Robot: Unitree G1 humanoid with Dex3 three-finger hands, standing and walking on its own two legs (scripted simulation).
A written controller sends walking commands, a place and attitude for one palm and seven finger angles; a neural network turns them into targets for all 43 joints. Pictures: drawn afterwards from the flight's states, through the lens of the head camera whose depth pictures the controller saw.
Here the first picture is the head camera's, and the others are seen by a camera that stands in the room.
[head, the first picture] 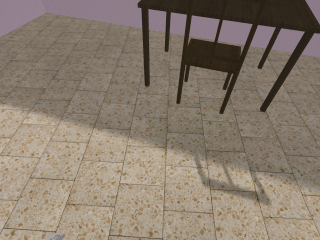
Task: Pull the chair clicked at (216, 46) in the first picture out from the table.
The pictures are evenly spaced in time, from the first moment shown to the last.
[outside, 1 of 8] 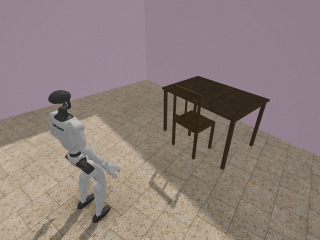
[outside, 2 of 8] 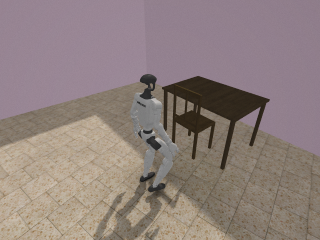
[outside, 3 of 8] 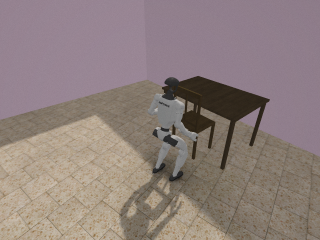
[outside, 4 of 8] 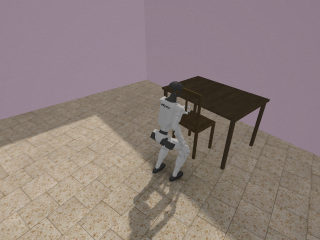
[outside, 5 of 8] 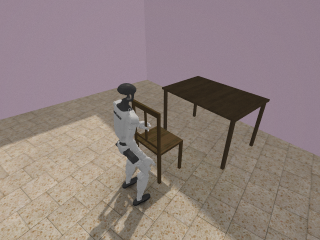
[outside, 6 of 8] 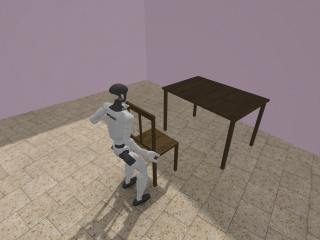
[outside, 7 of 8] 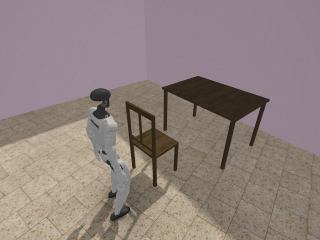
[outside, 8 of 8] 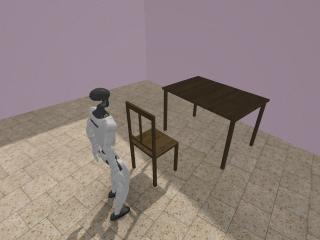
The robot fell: no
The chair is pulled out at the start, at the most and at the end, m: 0.00 0.70 0.70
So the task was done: yes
